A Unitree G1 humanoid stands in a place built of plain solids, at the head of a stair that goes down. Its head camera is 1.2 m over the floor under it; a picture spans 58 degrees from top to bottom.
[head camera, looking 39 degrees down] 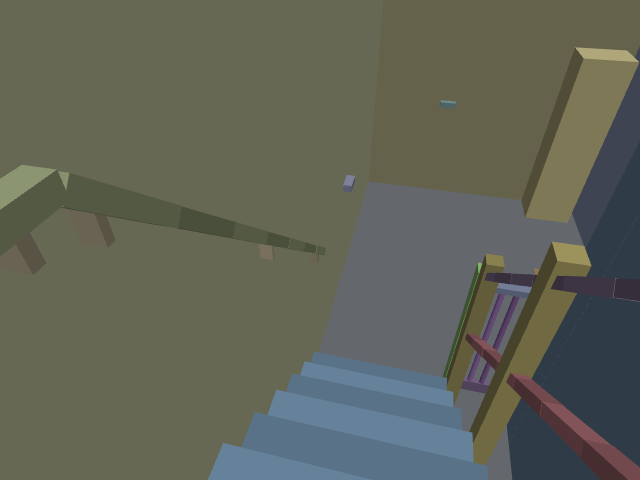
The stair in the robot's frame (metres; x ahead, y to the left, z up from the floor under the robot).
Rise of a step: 0.21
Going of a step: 0.24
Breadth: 0.90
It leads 13 degrees to the right of straight ahead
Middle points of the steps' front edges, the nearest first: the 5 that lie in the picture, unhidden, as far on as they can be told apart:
0.81 -0.17 -0.43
1.04 -0.23 -0.64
1.27 -0.28 -0.86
1.51 -0.34 -1.07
1.74 -0.39 -1.28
